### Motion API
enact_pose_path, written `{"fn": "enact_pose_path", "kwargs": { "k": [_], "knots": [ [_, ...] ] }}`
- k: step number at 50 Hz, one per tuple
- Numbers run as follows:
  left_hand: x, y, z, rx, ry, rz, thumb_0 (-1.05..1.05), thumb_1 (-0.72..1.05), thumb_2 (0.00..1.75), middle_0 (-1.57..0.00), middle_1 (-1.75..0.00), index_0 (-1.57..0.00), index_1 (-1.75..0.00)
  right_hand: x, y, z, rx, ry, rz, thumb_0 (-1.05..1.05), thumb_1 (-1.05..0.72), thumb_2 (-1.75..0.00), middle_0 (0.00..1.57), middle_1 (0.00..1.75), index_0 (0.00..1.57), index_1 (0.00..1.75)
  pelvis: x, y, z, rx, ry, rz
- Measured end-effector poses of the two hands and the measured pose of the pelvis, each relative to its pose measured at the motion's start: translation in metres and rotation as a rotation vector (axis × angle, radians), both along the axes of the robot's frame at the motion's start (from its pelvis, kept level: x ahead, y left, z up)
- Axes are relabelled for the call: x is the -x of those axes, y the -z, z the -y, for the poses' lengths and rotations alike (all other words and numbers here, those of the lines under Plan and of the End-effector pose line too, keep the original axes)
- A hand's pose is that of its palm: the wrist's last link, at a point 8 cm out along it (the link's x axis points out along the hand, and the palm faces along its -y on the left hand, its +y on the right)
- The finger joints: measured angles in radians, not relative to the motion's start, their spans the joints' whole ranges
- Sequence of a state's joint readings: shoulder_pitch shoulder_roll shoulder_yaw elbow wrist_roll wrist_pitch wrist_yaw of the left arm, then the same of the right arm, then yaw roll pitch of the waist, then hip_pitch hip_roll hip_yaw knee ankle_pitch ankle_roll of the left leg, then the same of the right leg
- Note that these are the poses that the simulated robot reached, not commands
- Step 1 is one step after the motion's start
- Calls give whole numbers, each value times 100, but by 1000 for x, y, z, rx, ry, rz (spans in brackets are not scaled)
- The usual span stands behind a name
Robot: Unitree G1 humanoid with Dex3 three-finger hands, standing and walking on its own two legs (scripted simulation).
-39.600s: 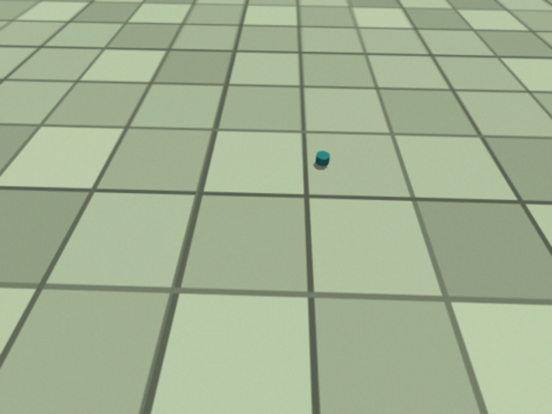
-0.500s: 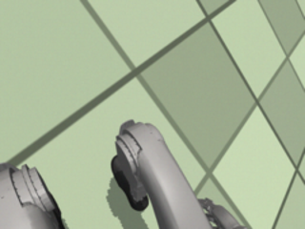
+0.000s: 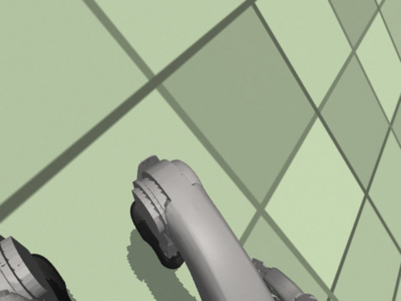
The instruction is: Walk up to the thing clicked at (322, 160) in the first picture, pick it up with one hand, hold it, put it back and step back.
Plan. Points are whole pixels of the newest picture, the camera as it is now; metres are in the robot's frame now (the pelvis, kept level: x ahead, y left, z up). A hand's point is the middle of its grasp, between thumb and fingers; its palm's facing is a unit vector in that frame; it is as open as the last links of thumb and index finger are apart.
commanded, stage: rest palm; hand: left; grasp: from above
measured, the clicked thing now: out of the picture +0.52 +0.33 -0.29
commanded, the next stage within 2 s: close in 0.90 s
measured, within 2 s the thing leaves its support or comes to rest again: neither
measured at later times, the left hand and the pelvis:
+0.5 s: hand out of the picture +0.49 +0.31 -0.25, palm faces -0.42 -0.15 -0.89, open 13.1 cm; pelvis +0.00 +0.00 +0.00, yaw -1 degrees
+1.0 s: hand out of the picture +0.50 +0.30 -0.26, palm faces -0.42 -0.15 -0.89, open 13.1 cm; pelvis +0.00 +0.00 +0.01, yaw -2 degrees
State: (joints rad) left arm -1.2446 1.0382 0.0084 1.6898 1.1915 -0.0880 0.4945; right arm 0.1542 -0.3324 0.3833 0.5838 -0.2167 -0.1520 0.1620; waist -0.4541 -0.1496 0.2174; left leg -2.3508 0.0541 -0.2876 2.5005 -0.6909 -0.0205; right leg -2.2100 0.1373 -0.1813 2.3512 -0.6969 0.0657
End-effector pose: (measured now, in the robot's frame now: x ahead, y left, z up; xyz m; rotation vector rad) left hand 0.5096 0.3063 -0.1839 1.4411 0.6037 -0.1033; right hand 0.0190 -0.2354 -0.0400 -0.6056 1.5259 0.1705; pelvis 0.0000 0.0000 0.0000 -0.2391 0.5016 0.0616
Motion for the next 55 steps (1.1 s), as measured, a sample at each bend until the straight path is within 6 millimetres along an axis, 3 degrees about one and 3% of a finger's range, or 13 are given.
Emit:
{"fn": "enact_pose_path", "kwargs": {
  "k": [16,35,55],
  "knots": [
    [8,9,-3,7,-1,-6,0,-36,90,-17,-101,-19,-99,-2,-12,1,13,-32,-5,0,-91,-90,20,30,20,30,1,-3,-2,16,3,9],
    [10,15,0,-4,0,-4,0,-38,92,-12,-107,-16,-104,-3,-11,-9,-14,-53,-1,0,-91,-90,20,30,20,30,2,-5,-3,27,6,15],
    [9,15,4,-6,9,-3,0,-39,96,-9,-111,-15,-109,-2,-16,-6,5,-64,-9,0,-91,-90,20,30,20,30,3,-8,-3,33,11,20]
  ]
}}
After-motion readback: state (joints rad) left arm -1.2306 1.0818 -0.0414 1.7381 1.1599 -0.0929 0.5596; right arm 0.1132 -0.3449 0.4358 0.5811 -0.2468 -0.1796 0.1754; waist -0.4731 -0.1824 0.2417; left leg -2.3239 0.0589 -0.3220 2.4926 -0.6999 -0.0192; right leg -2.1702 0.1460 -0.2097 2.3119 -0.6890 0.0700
